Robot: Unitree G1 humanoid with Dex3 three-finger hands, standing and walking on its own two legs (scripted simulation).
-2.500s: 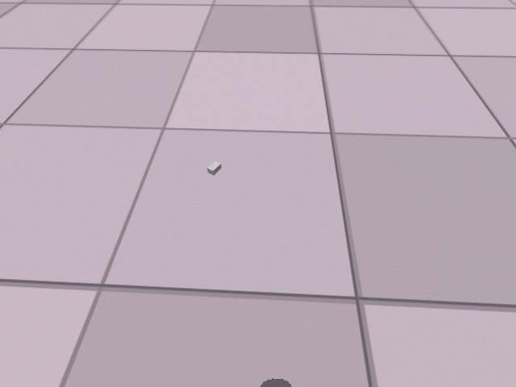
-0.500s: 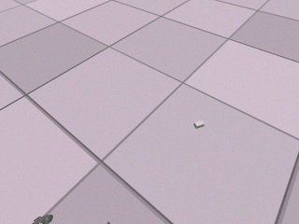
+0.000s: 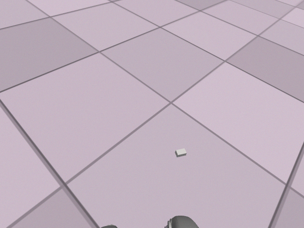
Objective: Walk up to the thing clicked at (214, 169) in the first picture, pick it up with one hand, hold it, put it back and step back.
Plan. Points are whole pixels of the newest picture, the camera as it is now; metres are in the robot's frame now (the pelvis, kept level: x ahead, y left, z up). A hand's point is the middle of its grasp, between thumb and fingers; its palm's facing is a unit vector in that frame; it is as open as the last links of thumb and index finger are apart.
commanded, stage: walk up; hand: left
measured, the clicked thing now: (180, 152) +0.73 -0.29 -0.73
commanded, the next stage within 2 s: none
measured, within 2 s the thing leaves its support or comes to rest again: neither
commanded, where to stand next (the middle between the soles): +0.44 -0.65 m, yaw +17 degrees
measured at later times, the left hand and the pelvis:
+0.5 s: hand out of the picture +0.08 +0.05 -0.12, palm faces +0.17 -0.91 -0.38, open 7.4 cm; pelvis +0.12 -0.24 +0.01, yaw +8 degrees
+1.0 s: hand (187, 191) +0.27 -0.13 -0.15, palm faces +0.13 -0.90 -0.41, open 7.4 cm; pelvis +0.21 -0.45 -0.03, yaw +11 degrees
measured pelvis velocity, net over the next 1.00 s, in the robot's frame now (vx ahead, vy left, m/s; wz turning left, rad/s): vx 0.21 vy -0.45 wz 0.19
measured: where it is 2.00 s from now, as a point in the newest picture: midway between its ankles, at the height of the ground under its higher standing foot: (255, 207)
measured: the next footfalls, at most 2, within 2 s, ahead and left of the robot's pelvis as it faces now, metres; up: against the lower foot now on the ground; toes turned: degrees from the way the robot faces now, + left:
right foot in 0.22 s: +0.15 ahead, -0.31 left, +0.00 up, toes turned +1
left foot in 0.60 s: +0.26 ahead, -0.16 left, +0.00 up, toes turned +14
